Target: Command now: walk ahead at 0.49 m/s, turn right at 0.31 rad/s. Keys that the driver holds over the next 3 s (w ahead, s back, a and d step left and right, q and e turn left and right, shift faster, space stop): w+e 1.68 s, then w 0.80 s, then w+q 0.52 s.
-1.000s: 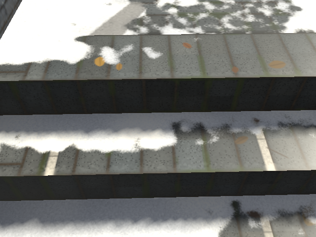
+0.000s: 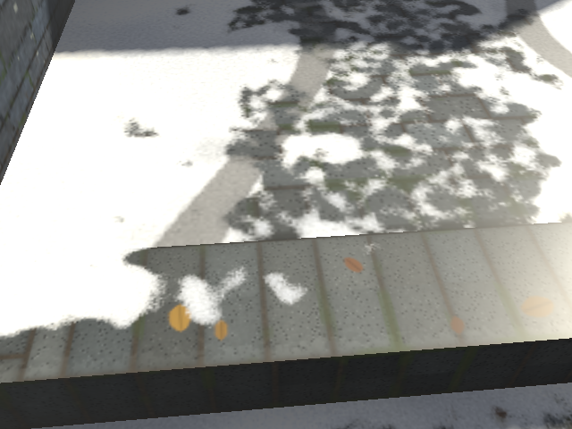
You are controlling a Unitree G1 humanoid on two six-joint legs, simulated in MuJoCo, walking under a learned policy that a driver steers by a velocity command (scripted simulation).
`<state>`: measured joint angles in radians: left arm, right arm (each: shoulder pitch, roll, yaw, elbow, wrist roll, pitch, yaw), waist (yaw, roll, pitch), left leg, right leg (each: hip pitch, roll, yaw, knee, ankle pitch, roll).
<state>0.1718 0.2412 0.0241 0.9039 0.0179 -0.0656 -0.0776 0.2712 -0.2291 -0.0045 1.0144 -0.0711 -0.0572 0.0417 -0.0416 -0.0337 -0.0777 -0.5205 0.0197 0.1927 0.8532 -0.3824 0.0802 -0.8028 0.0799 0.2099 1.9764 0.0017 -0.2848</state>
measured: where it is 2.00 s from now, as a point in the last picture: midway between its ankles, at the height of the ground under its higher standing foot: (454, 180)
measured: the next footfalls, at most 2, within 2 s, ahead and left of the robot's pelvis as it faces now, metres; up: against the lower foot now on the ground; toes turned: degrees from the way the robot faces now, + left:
right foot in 0.38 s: +0.37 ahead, -0.11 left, +0.18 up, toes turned -10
left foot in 0.80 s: +0.66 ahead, +0.04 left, +0.36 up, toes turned -22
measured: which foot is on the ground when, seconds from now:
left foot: down 0.00-0.40, up 0.42-0.78, down 0.80-1.00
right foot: up 0.00-0.36, down 0.38-0.82, up 0.84-1.00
